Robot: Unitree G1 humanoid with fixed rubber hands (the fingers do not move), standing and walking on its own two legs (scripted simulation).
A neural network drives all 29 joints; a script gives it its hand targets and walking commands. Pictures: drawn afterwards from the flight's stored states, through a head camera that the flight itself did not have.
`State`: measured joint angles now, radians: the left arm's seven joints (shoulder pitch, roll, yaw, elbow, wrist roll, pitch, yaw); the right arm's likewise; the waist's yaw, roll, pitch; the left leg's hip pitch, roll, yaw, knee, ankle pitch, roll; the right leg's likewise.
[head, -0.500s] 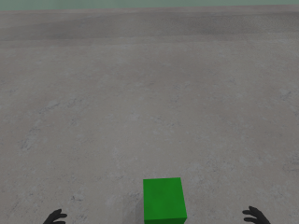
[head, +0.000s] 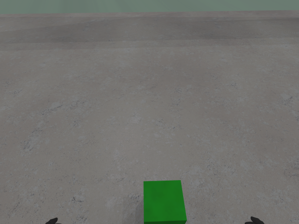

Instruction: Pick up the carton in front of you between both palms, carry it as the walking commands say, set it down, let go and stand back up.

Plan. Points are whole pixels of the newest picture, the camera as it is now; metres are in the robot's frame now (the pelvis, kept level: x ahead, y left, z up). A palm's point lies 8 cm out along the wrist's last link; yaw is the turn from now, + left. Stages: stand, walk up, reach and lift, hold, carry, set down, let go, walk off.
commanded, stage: stand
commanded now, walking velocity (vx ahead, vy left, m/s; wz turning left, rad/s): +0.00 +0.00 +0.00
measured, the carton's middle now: (162, 207) +0.38 -0.06 -0.65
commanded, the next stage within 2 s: none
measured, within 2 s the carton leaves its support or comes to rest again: neither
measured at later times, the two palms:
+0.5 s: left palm out of the picture +0.08 +0.31 -0.10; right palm out of the picture +0.08 -0.31 -0.09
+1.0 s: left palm out of the picture +0.07 +0.31 -0.10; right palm out of the picture +0.07 -0.31 -0.10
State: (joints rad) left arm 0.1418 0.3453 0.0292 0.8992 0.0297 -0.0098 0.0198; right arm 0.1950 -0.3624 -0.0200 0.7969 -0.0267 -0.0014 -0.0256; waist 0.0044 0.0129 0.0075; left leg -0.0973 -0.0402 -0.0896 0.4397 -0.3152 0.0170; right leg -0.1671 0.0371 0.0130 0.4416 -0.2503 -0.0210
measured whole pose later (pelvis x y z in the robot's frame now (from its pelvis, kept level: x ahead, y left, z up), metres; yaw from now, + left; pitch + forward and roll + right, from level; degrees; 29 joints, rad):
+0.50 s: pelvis -0.02 +0.00 +0.01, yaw +0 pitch -2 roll +0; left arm 0.12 0.37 0.01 1.01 0.02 -0.01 0.01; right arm 0.17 -0.38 -0.01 0.93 -0.02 -0.01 -0.02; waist 0.01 0.01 0.02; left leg -0.07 -0.04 -0.08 0.37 -0.25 0.02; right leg -0.14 0.03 0.02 0.37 -0.19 -0.02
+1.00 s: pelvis -0.02 +0.00 +0.01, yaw -1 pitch -2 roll +0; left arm 0.10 0.38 0.00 1.05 0.01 -0.02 0.01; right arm 0.15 -0.39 0.00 0.99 -0.01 -0.01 -0.02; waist 0.01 0.01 0.03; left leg -0.06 -0.04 -0.08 0.34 -0.23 0.01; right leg -0.14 0.03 0.03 0.35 -0.17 -0.02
